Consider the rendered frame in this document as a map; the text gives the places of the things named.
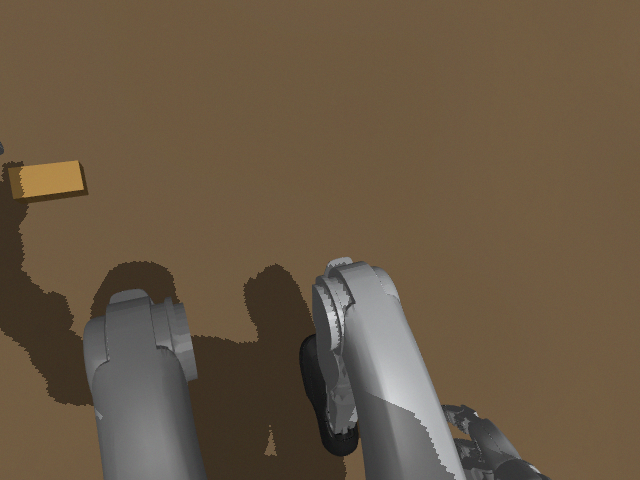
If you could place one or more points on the right robot foot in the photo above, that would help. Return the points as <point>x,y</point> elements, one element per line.
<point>315,387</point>

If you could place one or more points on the right robot hand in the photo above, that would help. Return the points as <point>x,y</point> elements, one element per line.
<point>489,447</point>

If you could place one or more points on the right robot arm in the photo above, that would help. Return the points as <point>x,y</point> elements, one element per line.
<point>517,469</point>

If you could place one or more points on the small box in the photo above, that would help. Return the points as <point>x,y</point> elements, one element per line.
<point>46,182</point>

